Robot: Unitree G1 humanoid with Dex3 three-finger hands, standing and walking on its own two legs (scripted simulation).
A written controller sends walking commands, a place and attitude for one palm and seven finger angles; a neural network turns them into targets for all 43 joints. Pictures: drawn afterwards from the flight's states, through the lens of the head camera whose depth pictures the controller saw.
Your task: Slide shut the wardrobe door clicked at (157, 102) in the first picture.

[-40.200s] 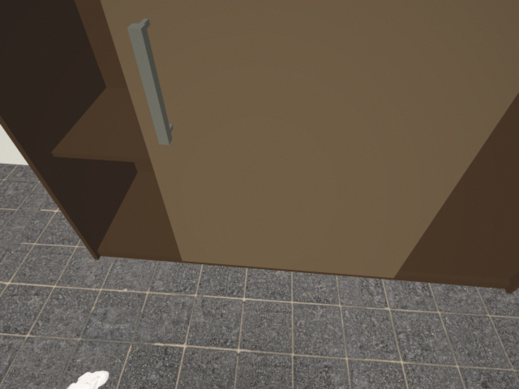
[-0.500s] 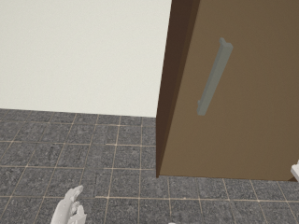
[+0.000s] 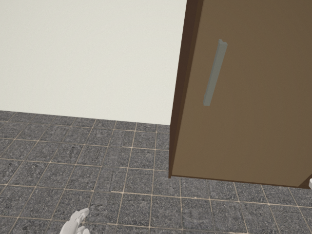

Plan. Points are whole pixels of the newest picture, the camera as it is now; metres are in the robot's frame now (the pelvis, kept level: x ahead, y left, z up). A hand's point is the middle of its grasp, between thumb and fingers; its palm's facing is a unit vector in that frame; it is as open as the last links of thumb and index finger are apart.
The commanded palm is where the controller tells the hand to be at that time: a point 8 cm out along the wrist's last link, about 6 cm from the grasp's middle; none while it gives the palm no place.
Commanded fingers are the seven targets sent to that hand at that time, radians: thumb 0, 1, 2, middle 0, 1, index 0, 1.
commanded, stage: stop stepping back and stand still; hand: right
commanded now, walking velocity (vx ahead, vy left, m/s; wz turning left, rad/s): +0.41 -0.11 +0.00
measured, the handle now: (212, 74) +0.72 -0.22 +0.11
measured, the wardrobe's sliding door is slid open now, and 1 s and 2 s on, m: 0.00 0.00 0.00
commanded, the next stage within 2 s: let the arm hang, fingers relaxed in 0.74 s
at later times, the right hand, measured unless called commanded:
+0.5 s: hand out of the picture +0.11 -0.28 +0.17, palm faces +0.56 +0.68 -0.48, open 7.4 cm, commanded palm +0.06 -0.29 +0.18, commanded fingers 0.00 -0.90 -0.90 0.20 0.30 0.20 0.30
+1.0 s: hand out of the picture +0.12 -0.26 -0.04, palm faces +0.17 +0.87 -0.46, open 7.4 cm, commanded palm none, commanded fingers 0.00 -0.90 -0.90 0.20 0.30 0.20 0.30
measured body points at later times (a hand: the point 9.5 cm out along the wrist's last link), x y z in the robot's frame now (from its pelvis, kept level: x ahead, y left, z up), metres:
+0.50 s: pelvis -0.08 +0.01 -0.01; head -0.11 +0.04 +0.43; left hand +0.06 +0.22 -0.12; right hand +0.08 -0.31 +0.20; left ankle -0.03 +0.11 -0.74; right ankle -0.09 -0.15 -0.74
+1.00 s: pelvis -0.08 -0.01 -0.02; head -0.09 +0.03 +0.42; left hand +0.10 +0.25 -0.13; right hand +0.11 -0.31 -0.01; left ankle -0.07 +0.12 -0.74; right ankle -0.04 -0.12 -0.74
